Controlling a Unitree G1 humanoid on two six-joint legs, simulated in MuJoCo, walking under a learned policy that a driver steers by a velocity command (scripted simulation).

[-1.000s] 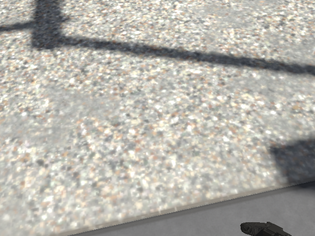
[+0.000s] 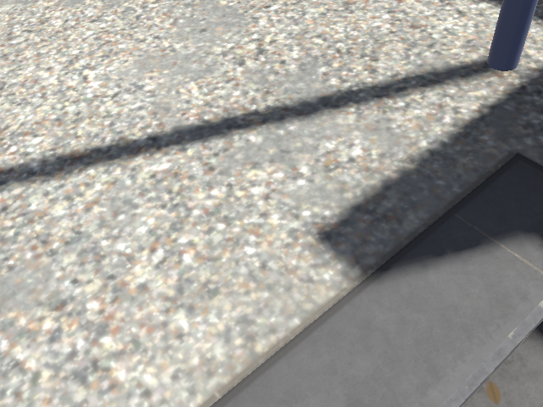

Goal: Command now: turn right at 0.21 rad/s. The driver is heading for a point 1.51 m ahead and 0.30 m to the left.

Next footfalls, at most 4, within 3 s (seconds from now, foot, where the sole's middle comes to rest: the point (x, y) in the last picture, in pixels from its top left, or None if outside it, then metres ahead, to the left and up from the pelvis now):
0.20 left None -0.06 0.17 -0.77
0.64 right None -0.02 -0.07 -0.77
1.00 right None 0.02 -0.10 -0.77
1.46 left None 0.33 0.05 -0.60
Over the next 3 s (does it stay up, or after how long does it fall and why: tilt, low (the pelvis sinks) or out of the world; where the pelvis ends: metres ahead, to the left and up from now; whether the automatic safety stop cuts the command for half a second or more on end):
stays up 0.66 0.02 0.17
